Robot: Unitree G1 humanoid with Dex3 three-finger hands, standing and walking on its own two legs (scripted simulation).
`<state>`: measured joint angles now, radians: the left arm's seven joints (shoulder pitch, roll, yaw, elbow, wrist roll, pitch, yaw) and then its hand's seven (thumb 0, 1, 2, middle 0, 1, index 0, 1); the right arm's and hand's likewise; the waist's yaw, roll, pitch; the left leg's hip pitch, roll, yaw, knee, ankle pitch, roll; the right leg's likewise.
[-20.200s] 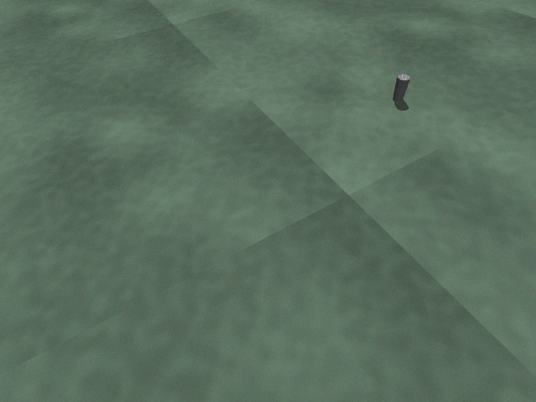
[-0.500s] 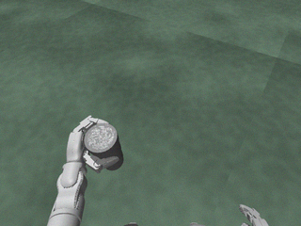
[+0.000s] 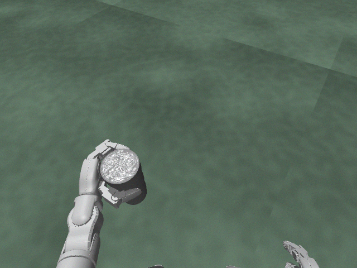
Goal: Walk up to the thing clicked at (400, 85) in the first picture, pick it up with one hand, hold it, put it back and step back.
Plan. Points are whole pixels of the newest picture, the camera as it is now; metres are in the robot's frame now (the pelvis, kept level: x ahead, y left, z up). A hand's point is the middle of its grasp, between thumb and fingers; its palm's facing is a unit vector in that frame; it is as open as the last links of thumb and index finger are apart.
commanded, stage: hold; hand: left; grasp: from the side
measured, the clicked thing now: (128, 180) +0.31 +0.16 +0.01
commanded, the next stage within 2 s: crouch in 1.62 s
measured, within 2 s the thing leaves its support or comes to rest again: neither
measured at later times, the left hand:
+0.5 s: hand (123, 173) +0.31 +0.16 +0.03, palm faces +0.05 -1.00 -0.03, open 11.0 cm
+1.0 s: hand (122, 168) +0.32 +0.16 +0.04, palm faces +0.06 -1.00 -0.02, open 11.0 cm
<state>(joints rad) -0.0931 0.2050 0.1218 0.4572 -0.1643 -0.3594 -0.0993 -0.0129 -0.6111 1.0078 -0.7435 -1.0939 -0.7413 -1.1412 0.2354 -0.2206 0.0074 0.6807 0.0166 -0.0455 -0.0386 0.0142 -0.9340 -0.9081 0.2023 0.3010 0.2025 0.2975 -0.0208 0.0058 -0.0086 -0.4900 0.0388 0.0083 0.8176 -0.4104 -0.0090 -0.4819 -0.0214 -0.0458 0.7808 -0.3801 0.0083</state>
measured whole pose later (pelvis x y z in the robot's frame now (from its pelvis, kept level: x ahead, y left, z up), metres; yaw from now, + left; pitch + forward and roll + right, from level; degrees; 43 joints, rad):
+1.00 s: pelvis +0.00 +0.00 +0.00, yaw +0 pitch +5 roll -1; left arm -0.13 0.20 0.14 0.50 -0.16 -0.37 -0.10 -0.01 -0.61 1.01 -0.74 -1.10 -0.74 -1.14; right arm 0.23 -0.22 0.00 0.69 0.02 -0.04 -0.04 0.01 -0.93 -0.91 0.20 0.30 0.20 0.30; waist -0.03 0.00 -0.01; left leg -0.47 0.04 0.01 0.80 -0.40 -0.01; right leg -0.47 -0.02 -0.05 0.77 -0.37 0.00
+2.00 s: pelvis -0.01 -0.01 -0.01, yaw +0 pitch +9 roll -1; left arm -0.21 0.19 0.18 0.65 -0.14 -0.47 -0.07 -0.01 -0.60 0.98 -0.74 -1.08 -0.74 -1.13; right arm 0.21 -0.23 -0.01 0.69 0.00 -0.06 -0.01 0.01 -0.89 -0.90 0.20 0.30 0.20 0.30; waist -0.04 -0.01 -0.02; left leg -0.64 0.04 0.00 0.91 -0.42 -0.01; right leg -0.63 -0.02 -0.05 0.88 -0.40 0.00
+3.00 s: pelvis -0.09 +0.00 -0.38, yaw -4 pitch +31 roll -5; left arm -0.81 0.53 0.49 1.27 -0.03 -0.77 -0.12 -0.01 -0.60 1.00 -0.74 -1.08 -0.75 -1.13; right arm 0.13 -0.28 0.10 0.75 -0.13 -0.01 0.10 0.01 -0.94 -0.92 0.20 0.30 0.20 0.30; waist -0.22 -0.03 -0.06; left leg -2.18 0.03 -0.10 2.31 -0.69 -0.01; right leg -2.14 -0.04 -0.08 2.23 -0.64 0.00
